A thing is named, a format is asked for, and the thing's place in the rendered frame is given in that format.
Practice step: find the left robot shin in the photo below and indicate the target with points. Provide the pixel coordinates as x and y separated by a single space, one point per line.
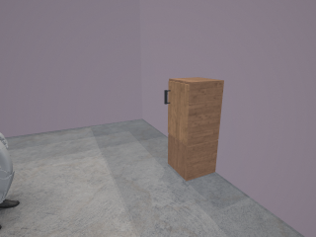
5 185

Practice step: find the robot left foot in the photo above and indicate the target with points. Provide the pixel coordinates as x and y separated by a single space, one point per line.
7 203

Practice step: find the handle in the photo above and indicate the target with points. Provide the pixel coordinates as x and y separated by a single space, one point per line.
166 97

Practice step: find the cupboard door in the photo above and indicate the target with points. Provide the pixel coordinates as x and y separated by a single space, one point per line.
178 109

